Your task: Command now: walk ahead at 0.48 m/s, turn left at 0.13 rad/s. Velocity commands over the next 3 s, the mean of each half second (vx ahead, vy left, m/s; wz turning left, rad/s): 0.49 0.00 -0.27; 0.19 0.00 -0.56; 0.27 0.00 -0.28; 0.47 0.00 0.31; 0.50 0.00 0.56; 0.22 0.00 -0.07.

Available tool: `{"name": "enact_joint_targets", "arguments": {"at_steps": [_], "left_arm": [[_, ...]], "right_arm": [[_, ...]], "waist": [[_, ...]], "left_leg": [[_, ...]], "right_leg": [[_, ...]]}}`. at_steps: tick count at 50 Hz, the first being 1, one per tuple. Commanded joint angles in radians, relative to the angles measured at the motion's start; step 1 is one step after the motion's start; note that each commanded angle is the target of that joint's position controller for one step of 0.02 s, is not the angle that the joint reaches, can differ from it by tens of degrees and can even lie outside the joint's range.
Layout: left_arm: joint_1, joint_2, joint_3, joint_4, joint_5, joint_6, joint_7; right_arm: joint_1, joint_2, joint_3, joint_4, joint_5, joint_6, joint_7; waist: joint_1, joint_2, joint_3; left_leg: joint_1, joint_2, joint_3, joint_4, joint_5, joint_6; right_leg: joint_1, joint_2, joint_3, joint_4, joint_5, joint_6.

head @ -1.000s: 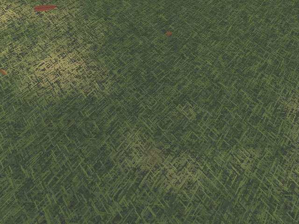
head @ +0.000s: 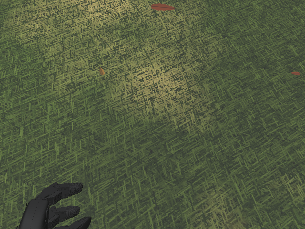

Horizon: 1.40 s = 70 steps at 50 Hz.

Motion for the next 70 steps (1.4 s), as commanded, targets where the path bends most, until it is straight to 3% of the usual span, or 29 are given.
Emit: {"name": "enact_joint_targets", "arguments": {"at_steps": [1, 3, 6, 10, 15, 19, 20, 21, 22, 23, 25, 29, 33, 40, 41, 42, 43, 44, 45, 47, 50, 53, 56, 61, 63, 65, 66, 67, 70], "left_arm": [[0.351, 0.144, 0.06, 0.043, -0.032, 0.009, 0.007], [0.233, 0.117, 0.043, 0.032, -0.019, 0.022, 0.009], [0.222, 0.106, 0.033, 0.038, -0.014, 0.022, 0.012], [0.253, 0.175, 0.053, 0.065, -0.032, 0.034, 0.032], [0.359, 0.201, 0.06, 0.091, -0.046, 0.057, 0.039], [0.361, 0.136, 0.039, 0.076, -0.032, 0.063, 0.039], [0.381, 0.056, 0.013, 0.054, -0.009, 0.059, 0.037], [0.483, 0.063, 0.01, 0.022, -0.052, 0.052, 0.041], [0.457, 0.156, 0.032, 0.05, -0.063, 0.059, 0.048], [0.378, 0.181, 0.04, 0.039, -0.054, 0.066, 0.047], [0.327, 0.155, 0.043, 0.031, -0.034, 0.08, 0.046], [0.3, 0.1, 0.036, 0.004, -0.019, 0.109, 0.04], [0.211, 0.07, 0.017, -0.028, -0.016, 0.111, 0.018], [0.183, 0.16, 0.055, -0.078, -0.01, 0.121, -0.022], [0.272, 0.193, 0.074, -0.055, -0.009, 0.12, -0.014], [0.351, 0.273, 0.1, -0.052, -0.011, 0.121, 0.008], [0.324, 0.363, 0.101, -0.084, 0.002, 0.125, 0.03], [0.318, 0.309, 0.084, -0.114, 0.01, 0.119, 0.022], [0.259, 0.263, 0.073, -0.12, 0.002, 0.114, 0.015], [0.188, 0.209, 0.056, -0.113, -0.027, 0.121, 0.024], [0.135, 0.222, 0.059, -0.12, 0.001, 0.134, 0.038], [0.145, 0.232, 0.064, -0.11, -0.003, 0.14, 0.056], [0.145, 0.219, 0.057, -0.105, -0.009, 0.145, 0.063], [0.207, 0.205, 0.04, -0.065, -0.009, 0.142, 0.049], [0.199, 0.171, 0.026, -0.059, -0.011, 0.14, 0.048], [0.153, 0.107, 0.012, -0.111, -0.027, 0.113, 0.046], [0.119, 0.172, 0.031, -0.112, -0.036, 0.091, 0.047], [0.15, 0.197, 0.042, -0.091, -0.037, 0.082, 0.041], [0.157, 0.158, 0.039, -0.053, -0.009, 0.077, 0.032]], "right_arm": [[0.011, -0.131, -0.014, -0.096, 0.017, -0.04, 0.018], [-0.162, -0.118, -0.009, -0.147, -0.021, -0.058, 0.019], [-0.149, -0.063, 0.002, -0.154, -0.037, -0.069, 0.019], [-0.278, -0.01, 0.034, -0.192, -0.044, -0.078, 0.025], [-0.391, -0.067, 0.018, -0.224, -0.016, -0.091, 0.039], [-0.204, -0.14, -0.025, -0.196, -0.019, -0.1, 0.027], [-0.038, -0.21, -0.042, -0.179, -0.031, -0.095, 0.017], [-0.002, -0.256, -0.053, -0.149, -0.042, -0.08, 0.029], [-0.051, -0.166, -0.034, -0.164, -0.033, -0.08, 0.035], [-0.092, -0.117, -0.02, -0.167, -0.027, -0.078, 0.033], [-0.187, -0.066, -0.002, -0.164, -0.04, -0.077, 0.035], [-0.23, -0.088, -0.014, -0.132, -0.039, -0.085, 0.024], [-0.25, -0.137, -0.027, -0.102, -0.027, -0.056, -0.001], [-0.251, -0.205, -0.049, -0.077, 0.02, -0.029, -0.008], [-0.241, -0.187, -0.045, -0.076, 0.02, -0.026, -0.008], [-0.183, -0.156, -0.032, -0.084, -0.01, -0.029, -0.003], [-0.1, -0.062, 0.002, -0.112, -0.076, -0.032, 0.011], [-0.099, -0.133, 0.0, -0.101, -0.05, -0.034, 0.024], [-0.187, -0.18, -0.014, -0.114, -0.016, -0.025, 0.026], [-0.245, -0.159, -0.011, -0.12, -0.03, -0.003, 0.003], [-0.215, -0.133, -0.006, -0.115, -0.036, 0.015, -0.005], [-0.219, -0.106, 0.004, -0.109, -0.036, 0.019, -0.011], [-0.244, -0.098, 0.01, -0.12, -0.029, 0.021, 0.0], [-0.225, -0.086, 0.011, -0.131, -0.023, -0.017, 0.024], [-0.141, -0.08, 0.008, -0.101, -0.027, -0.033, 0.027], [-0.015, -0.241, -0.03, -0.069, -0.059, -0.04, 0.03], [-0.057, -0.234, -0.036, -0.081, -0.064, -0.051, 0.027], [-0.106, -0.187, -0.024, -0.092, -0.045, -0.057, 0.018], [-0.098, -0.136, -0.005, -0.085, -0.023, -0.06, 0.011]], "waist": [[0.164, -0.193, -0.241], [0.117, -0.047, -0.035], [0.059, -0.082, -0.028], [0.088, -0.103, -0.009], [0.123, -0.109, -0.027], [0.003, -0.098, -0.108], [-0.047, 0.077, -0.25], [0.009, 0.371, -0.313], [-0.003, 0.208, -0.202], [-0.008, 0.134, -0.109], [0.038, 0.074, -0.024], [0.084, 0.082, -0.013], [0.065, 0.071, -0.036], [0.097, 0.061, -0.082], [0.14, 0.025, -0.126], [0.163, -0.106, -0.188], [0.074, -0.354, -0.27], [0.13, -0.249, -0.466], [0.137, -0.142, -0.353], [0.096, -0.047, -0.192], [0.046, -0.106, -0.154], [0.055, -0.114, -0.181], [0.076, -0.165, -0.179], [0.078, -0.181, -0.119], [0.028, -0.147, -0.068], [0.016, 0.204, 0.016], [0.018, 0.172, 0.094], [0.053, 0.142, 0.106], [0.05, 0.111, 0.065]], "left_leg": [[-0.647, 0.058, 0.002, 0.542, -0.003, -0.041], [-0.62, 0.14, 0.084, 0.43, 0.137, -0.038], [-0.514, 0.18, 0.121, 0.262, 0.174, -0.062], [-0.39, 0.159, 0.177, -0.065, 0.32, -0.106], [-0.242, 0.108, 0.15, -0.27, 0.486, -0.114], [0.086, 0.177, 0.117, -0.363, 0.374, -0.028], [0.326, 0.391, -0.089, -0.371, 0.331, 0.04], [0.439, 0.556, -0.52, -0.498, 0.054, 0.172], [0.353, 0.517, -0.499, -0.541, -0.071, 0.157], [0.263, 0.476, -0.336, -0.54, 0.012, 0.127], [0.108, 0.397, -0.131, -0.57, 0.323, 0.111], [0.015, 0.36, 0.123, -0.567, 0.888, 0.114], [0.001, 0.34, 0.266, -0.568, 0.9, 0.106], [0.073, 0.364, 0.333, -0.335, 0.974, 0.05], [0.042, 0.317, 0.366, -0.179, 0.952, 0.018], [-0.133, 0.242, 0.389, 0.068, 0.685, -0.05], [-0.479, 0.08, 0.358, 0.434, -0.215, -0.128], [-0.517, 0.067, 0.131, 0.564, -0.216, -0.128], [-0.563, 0.104, 0.121, 0.559, -0.115, -0.119], [-0.558, 0.155, 0.129, 0.422, 0.01, -0.123], [-0.414, 0.129, 0.154, 0.27, 0.076, -0.137], [-0.376, 0.116, 0.148, 0.145, 0.119, -0.155], [-0.315, 0.122, 0.172, 0.036, 0.184, -0.148], [-0.166, 0.103, 0.231, -0.184, 0.15, -0.083], [-0.023, 0.125, 0.219, -0.358, 0.167, -0.028], [0.083, 0.463, -0.359, -0.64, -0.262, 0.146], [0.013, 0.511, -0.465, -0.687, -0.332, 0.198], [0.029, 0.474, -0.382, -0.675, -0.264, 0.172], [0.068, 0.372, -0.157, -0.682, -0.021, 0.11]], "right_leg": [[0.798, -0.416, 0.709, -0.227, -0.364, -0.286], [0.484, -0.328, 0.52, -0.293, -0.201, -0.233], [0.34, -0.253, 0.409, -0.338, 0.022, -0.223], [0.198, -0.195, 0.274, -0.345, 0.07, -0.199], [0.209, -0.21, 0.338, -0.274, -0.053, -0.145], [0.147, -0.136, 0.334, -0.003, -0.112, -0.053], [0.003, -0.052, 0.215, 0.334, -0.353, -0.002], [-0.256, -0.014, 0.138, 0.598, -0.522, 0.025], [-0.33, -0.076, 0.171, 0.716, -0.438, 0.038], [-0.348, -0.101, 0.153, 0.738, -0.345, 0.041], [-0.285, -0.147, 0.14, 0.687, -0.234, 0.059], [-0.205, -0.149, 0.078, 0.576, -0.188, 0.102], [-0.11, -0.149, 0.022, 0.306, 0.019, 0.103], [0.084, -0.078, -0.047, 0.04, -0.028, -0.001], [0.22, -0.037, -0.062, -0.044, 0.05, -0.033], [0.445, -0.128, 0.084, -0.066, 0.433, -0.095], [0.701, -0.398, 0.47, 0.015, 0.899, -0.285], [0.726, -0.47, 0.649, -0.09, 0.617, -0.389], [0.635, -0.412, 0.55, -0.129, 0.442, -0.336], [0.428, -0.315, 0.426, -0.166, 0.236, -0.231], [0.237, -0.241, 0.357, -0.199, 0.237, -0.203], [0.223, -0.228, 0.349, -0.191, 0.187, -0.198], [0.159, -0.199, 0.375, -0.244, -0.28, -0.177], [0.101, -0.213, 0.431, -0.232, -0.539, -0.147], [-0.001, -0.151, 0.391, -0.163, -0.581, -0.086], [-0.339, 0.047, 0.1, 0.304, -0.457, 0.019], [-0.396, -0.018, 0.178, 0.427, -0.385, 0.019], [-0.416, -0.043, 0.185, 0.467, -0.288, 0.022], [-0.378, -0.093, 0.103, 0.488, -0.112, 0.056]]}}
